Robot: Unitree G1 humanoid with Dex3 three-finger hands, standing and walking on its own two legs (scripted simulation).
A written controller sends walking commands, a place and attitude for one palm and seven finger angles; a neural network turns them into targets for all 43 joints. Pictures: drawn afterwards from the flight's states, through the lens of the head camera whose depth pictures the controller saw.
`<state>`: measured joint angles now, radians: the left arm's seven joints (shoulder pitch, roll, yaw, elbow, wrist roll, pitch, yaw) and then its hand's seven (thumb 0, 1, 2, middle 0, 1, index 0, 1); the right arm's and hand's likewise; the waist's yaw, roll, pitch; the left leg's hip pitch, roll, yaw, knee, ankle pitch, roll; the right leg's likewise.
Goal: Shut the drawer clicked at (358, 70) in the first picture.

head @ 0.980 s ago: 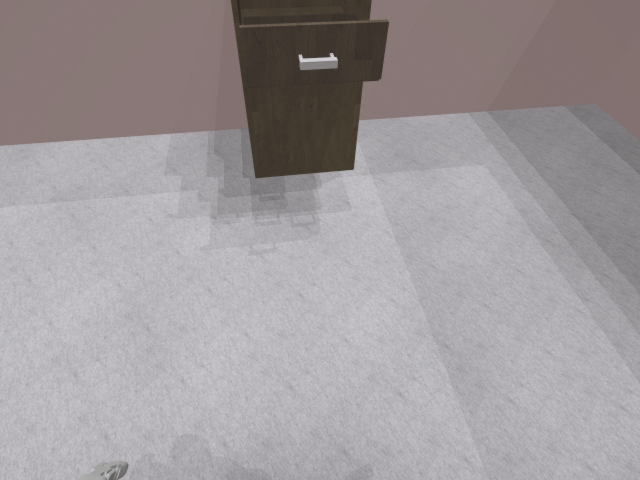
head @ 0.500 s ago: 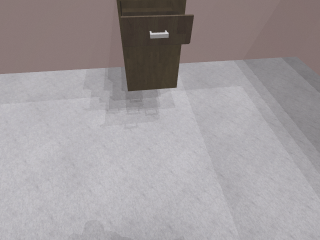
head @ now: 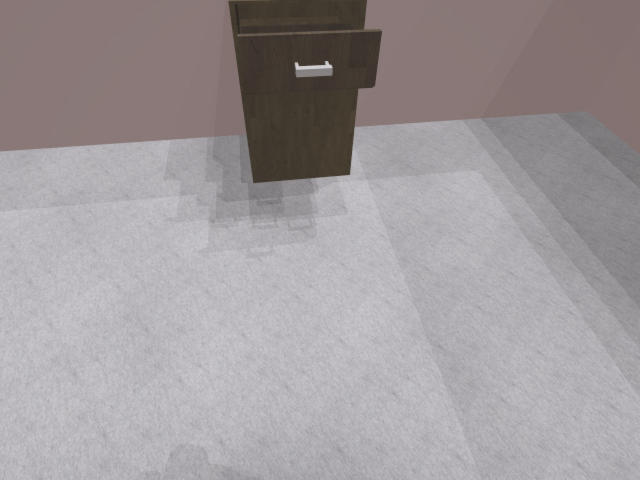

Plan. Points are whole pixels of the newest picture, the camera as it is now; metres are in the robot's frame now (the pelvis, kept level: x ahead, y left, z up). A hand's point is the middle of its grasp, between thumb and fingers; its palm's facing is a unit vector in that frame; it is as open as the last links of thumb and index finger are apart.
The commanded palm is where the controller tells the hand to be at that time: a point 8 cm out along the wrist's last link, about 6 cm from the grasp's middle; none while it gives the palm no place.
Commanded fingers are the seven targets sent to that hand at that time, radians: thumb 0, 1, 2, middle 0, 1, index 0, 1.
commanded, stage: look at it before walking up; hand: left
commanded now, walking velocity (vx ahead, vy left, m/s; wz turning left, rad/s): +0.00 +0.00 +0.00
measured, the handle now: (312, 67) +1.28 +0.09 -0.06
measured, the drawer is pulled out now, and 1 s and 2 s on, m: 0.30 0.30 0.30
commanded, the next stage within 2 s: walk to a spot facing it in 0.46 s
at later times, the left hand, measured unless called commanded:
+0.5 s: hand out of the picture +0.07 +0.25 -0.16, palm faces -0.03 -0.94 -0.33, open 7.4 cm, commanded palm none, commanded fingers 0.00 0.90 0.90 -0.20 -0.30 -0.20 -0.30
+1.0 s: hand out of the picture +0.11 +0.16 -0.19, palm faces -0.15 -0.97 -0.18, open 7.4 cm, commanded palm none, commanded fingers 0.00 0.90 0.90 -0.20 -0.30 -0.20 -0.30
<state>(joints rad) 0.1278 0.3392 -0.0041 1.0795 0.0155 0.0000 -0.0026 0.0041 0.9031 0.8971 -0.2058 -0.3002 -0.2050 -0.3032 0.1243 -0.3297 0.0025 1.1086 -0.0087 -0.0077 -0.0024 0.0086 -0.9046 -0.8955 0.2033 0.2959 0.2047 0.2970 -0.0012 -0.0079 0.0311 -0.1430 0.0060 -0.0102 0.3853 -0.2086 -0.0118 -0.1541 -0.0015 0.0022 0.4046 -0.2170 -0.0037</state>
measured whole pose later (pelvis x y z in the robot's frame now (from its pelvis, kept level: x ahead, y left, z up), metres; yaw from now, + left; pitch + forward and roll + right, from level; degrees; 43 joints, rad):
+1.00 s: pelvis +0.08 -0.03 -0.03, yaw -10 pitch -1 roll +1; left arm 0.32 0.18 0.04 1.04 0.03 0.00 -0.04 0.01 0.91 0.90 -0.20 -0.30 -0.20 -0.30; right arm 0.38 -0.20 -0.03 1.11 -0.02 -0.04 -0.01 0.01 -0.91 -0.90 0.20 0.30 0.20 0.30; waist -0.01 0.01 0.06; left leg -0.09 0.10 0.14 0.61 -0.47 -0.04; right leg -0.33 -0.01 -0.09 0.68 -0.39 -0.04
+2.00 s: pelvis +0.47 -0.10 -0.02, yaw -26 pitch -1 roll +1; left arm 0.11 0.17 0.06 0.99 0.04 -0.02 -0.03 0.00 0.91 0.90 -0.20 -0.30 -0.20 -0.30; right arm 0.50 -0.13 -0.04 1.15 -0.03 -0.05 -0.01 0.01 -0.91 -0.90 0.20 0.30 0.20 0.30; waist -0.07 0.00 0.05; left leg -0.04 0.10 0.29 0.51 -0.41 -0.03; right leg -0.35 -0.05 -0.13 0.53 -0.18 -0.06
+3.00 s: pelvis +0.77 -0.25 -0.01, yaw -20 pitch -1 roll +1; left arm 0.13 0.13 0.04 0.96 0.03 -0.02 0.03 0.00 0.91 0.90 -0.20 -0.30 -0.20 -0.30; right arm 0.30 -0.16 -0.07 1.08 -0.01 0.06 0.00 0.01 -0.91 -0.90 0.20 0.30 0.20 0.30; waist -0.05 0.03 0.07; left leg -0.44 0.07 0.09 1.10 -0.47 -0.05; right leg -0.28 -0.12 -0.24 0.55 -0.25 -0.02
